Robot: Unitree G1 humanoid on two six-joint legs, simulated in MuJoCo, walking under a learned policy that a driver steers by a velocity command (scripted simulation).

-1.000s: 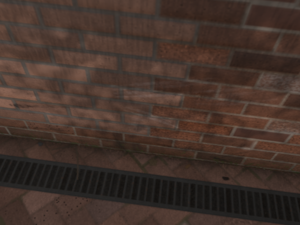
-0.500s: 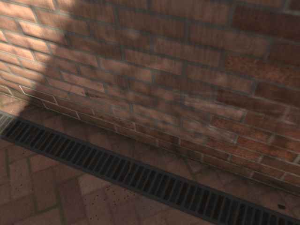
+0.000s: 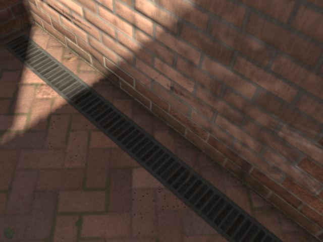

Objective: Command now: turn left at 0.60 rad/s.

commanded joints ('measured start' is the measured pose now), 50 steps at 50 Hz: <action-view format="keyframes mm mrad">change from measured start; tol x32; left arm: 1 17 112 30 -65 4 -16 6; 50 -128 59 20 -170 -14 -117 -76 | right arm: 1 -38 -163 -43 -81 4 -12 -23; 50 187 -158 -37 -83 14 -45 -34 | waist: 1 11 160 -173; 17 16 190 -169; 20 -14 -257 -155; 50 -52 171 -23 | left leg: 1 165 238 -274 -168 372 183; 17 157 127 -504 -71 192 123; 20 -221 -123 -144 428 -459 -36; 24 -297 -28 -104 734 -278 -130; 37 171 2 130 -29 -41 -31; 39 460 333 -441 -143 -98 174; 42 295 348 -543 -323 -499 238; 50 222 198 -293 -314 -114 164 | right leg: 1 -76 11 59 54 97 -6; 15 130 96 88 -520 111 -29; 20 437 -362 491 -810 717 -367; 35 423 -258 27 -716 586 -264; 39 -179 -20 -175 -92 -213 -48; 50 -133 34 28 -378 390 -32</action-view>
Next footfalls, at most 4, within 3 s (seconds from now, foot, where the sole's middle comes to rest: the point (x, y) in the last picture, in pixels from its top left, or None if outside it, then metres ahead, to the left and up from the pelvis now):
0.36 right None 0.09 -0.12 -0.78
0.76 left None -0.02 0.14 -0.78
1.22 right None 0.30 0.09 -0.78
1.72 left None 0.32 0.50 -0.78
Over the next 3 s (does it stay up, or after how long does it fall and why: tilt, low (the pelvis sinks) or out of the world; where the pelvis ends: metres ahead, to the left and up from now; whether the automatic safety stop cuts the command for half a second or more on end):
stays up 0.50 0.62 0.01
